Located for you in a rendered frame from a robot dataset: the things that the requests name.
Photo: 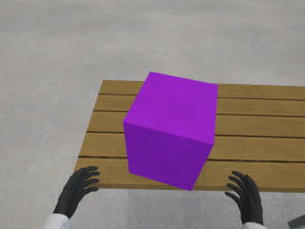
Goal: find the right robot hand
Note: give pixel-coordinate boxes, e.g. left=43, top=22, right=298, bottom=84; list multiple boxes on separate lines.
left=225, top=171, right=264, bottom=226

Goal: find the left robot forearm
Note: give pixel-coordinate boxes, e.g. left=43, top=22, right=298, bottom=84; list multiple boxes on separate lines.
left=39, top=213, right=71, bottom=229

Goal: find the carton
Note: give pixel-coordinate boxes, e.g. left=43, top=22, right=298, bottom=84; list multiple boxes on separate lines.
left=123, top=72, right=218, bottom=191

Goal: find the left robot hand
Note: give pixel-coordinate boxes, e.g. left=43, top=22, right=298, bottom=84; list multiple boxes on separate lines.
left=53, top=166, right=100, bottom=219

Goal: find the table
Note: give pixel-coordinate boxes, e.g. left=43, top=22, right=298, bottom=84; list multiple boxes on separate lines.
left=72, top=80, right=305, bottom=229

